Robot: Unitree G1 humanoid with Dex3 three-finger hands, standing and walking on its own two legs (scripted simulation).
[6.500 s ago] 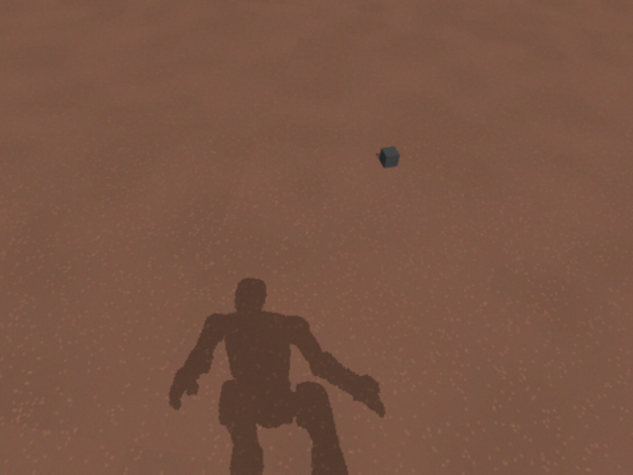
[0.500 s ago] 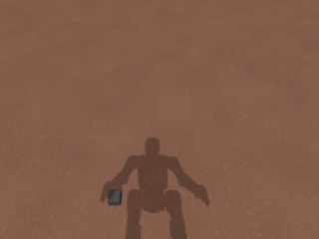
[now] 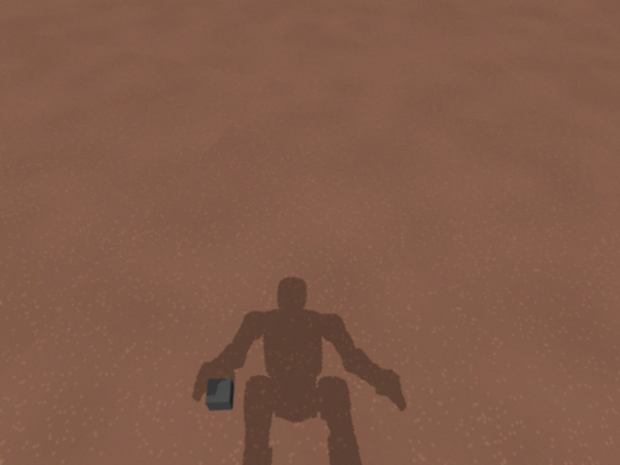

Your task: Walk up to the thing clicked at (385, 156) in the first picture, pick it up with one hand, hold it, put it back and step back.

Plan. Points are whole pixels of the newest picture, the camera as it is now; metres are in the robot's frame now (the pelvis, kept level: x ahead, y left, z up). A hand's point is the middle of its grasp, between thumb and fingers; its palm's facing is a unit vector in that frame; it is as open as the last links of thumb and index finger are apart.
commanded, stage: walk up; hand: left
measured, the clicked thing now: (220, 394) +0.46 +0.27 -0.74
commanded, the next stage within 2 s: none
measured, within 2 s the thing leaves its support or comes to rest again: neither
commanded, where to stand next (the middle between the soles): +0.08 +0.01 m, yaw +2 degrees
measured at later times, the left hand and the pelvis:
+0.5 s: hand out of the picture +0.12 +0.28 -0.18, palm faces -0.03 -0.92 -0.38, open 7.4 cm; pelvis +0.06 +0.02 -0.02, yaw +0 degrees
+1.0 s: hand out of the picture +0.01 +0.28 -0.18, palm faces -0.08 -0.93 -0.37, open 7.3 cm; pelvis -0.04 +0.01 -0.03, yaw -5 degrees
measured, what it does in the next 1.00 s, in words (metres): steps on the spot: left foot, then right foot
